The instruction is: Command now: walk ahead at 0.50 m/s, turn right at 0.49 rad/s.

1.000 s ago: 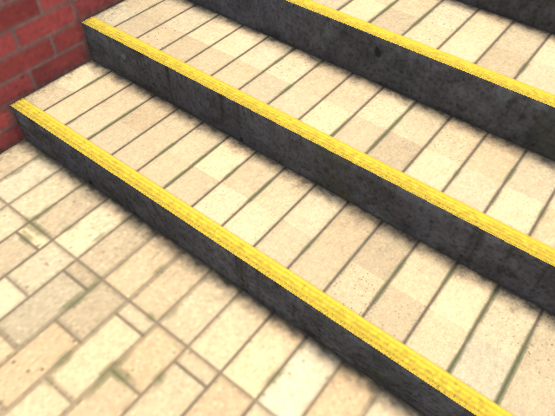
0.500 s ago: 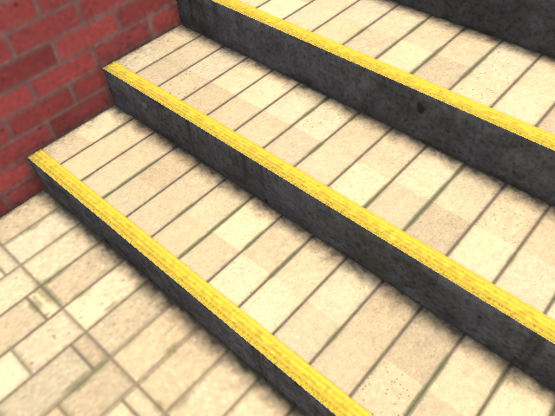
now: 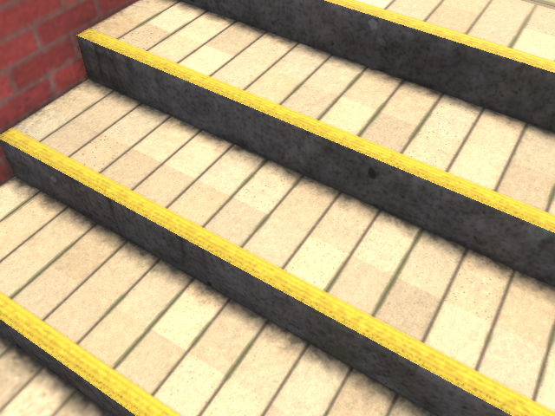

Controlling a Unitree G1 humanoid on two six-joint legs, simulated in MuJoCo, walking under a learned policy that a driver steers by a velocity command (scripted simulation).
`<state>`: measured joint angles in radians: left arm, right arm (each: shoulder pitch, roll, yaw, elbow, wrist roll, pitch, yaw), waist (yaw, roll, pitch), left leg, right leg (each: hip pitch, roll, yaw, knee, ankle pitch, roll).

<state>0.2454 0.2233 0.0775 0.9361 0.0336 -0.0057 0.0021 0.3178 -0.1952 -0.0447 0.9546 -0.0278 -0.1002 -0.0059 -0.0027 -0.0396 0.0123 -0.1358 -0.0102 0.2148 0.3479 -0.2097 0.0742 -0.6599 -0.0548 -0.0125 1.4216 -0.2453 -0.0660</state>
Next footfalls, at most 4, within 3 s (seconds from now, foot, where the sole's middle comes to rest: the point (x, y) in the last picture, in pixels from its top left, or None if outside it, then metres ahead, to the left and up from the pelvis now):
0.34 right None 0.36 -0.14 -0.63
0.86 left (355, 264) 0.76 -0.16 -0.49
1.34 right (469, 307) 0.65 -0.40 -0.49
1.68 left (365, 252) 0.80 -0.19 -0.49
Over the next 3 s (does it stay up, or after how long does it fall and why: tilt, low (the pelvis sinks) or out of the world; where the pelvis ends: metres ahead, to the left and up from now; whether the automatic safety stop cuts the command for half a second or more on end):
stays up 0.95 -0.52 0.42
